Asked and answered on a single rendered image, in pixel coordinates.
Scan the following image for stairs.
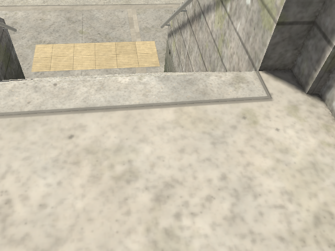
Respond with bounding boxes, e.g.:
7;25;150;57
0;71;239;84

